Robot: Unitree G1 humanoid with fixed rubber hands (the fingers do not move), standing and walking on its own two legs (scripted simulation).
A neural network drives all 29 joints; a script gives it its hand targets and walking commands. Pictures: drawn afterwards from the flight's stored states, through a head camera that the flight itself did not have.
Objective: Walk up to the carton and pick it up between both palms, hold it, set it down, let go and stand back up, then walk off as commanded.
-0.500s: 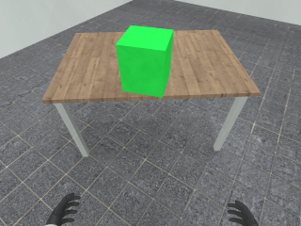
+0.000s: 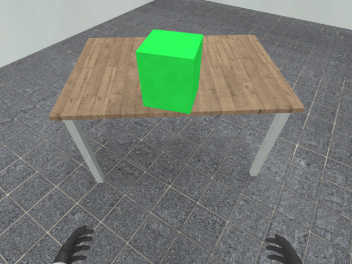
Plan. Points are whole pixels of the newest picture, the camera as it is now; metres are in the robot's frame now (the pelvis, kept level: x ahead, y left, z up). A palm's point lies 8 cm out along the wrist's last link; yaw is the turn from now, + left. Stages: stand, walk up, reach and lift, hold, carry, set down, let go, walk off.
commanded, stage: stand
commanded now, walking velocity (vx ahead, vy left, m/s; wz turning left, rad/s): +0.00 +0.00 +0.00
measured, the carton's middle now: (171, 72) +0.84 +0.04 -0.01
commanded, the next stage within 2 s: walk up in 0.66 s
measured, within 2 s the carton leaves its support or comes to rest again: neither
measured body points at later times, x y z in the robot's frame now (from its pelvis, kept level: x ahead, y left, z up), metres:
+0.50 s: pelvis +0.00 +0.00 +0.00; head +0.00 +0.00 +0.45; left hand +0.16 +0.27 -0.08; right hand +0.15 -0.25 -0.09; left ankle +0.03 +0.12 -0.72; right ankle +0.04 -0.12 -0.72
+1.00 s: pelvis +0.01 +0.00 +0.01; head +0.01 +0.00 +0.46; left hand +0.15 +0.28 -0.07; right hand +0.15 -0.26 -0.09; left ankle +0.02 +0.12 -0.71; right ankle +0.04 -0.12 -0.71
